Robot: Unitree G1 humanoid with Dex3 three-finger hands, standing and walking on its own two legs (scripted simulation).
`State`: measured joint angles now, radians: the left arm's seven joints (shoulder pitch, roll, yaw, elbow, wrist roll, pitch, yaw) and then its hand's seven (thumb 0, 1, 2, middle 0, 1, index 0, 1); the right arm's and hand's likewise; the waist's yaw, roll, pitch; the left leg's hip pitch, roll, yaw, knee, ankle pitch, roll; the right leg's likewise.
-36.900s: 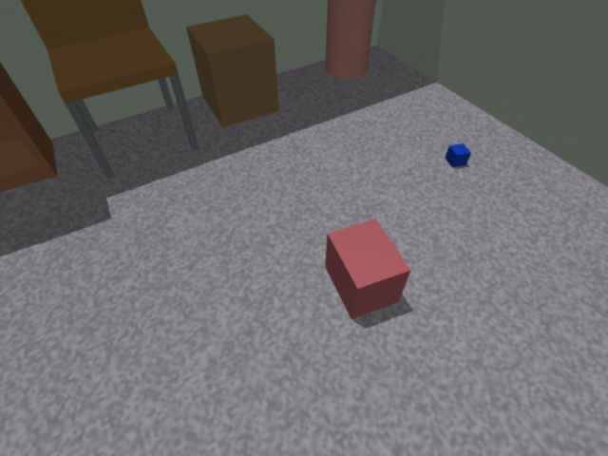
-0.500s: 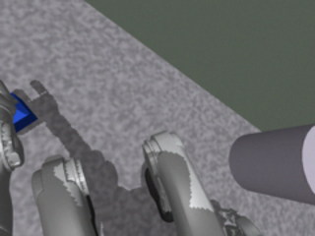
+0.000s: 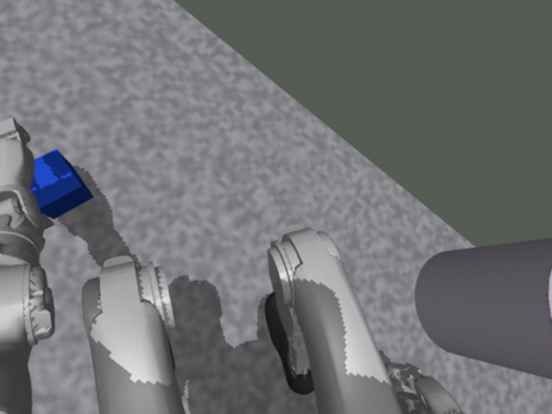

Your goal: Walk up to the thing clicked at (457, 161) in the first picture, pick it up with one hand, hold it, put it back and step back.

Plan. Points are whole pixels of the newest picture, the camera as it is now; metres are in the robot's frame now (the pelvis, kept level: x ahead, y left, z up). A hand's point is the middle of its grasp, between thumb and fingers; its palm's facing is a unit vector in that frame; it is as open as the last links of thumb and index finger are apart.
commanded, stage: rest palm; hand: left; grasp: from above
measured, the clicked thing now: (55, 185) +0.49 +0.29 -0.28
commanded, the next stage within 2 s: close in 1.86 s
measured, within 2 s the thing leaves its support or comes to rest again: neither
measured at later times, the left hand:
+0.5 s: hand (47, 186) +0.47 +0.28 -0.22, palm faces -0.40 -0.23 -0.89, open 14.4 cm
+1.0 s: hand (48, 186) +0.47 +0.29 -0.23, palm faces -0.39 -0.24 -0.89, open 14.5 cm
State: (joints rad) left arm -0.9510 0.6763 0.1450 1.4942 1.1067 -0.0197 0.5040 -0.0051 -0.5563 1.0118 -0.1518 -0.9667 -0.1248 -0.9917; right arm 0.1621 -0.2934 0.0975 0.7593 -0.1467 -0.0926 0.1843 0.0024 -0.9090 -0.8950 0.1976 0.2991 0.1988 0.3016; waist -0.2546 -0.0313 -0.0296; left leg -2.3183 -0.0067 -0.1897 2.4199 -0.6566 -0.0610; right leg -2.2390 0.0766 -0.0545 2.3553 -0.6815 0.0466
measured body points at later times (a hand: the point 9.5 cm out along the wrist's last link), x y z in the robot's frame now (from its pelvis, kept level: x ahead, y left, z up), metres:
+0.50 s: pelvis +0.01 +0.00 -0.01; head +0.27 +0.08 +0.35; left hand +0.49 +0.29 -0.17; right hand +0.02 -0.25 -0.10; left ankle +0.08 +0.14 -0.29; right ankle +0.10 -0.13 -0.29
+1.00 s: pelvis +0.01 +0.01 -0.01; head +0.28 +0.09 +0.34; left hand +0.49 +0.29 -0.18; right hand +0.03 -0.25 -0.09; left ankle +0.08 +0.14 -0.29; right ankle +0.10 -0.13 -0.29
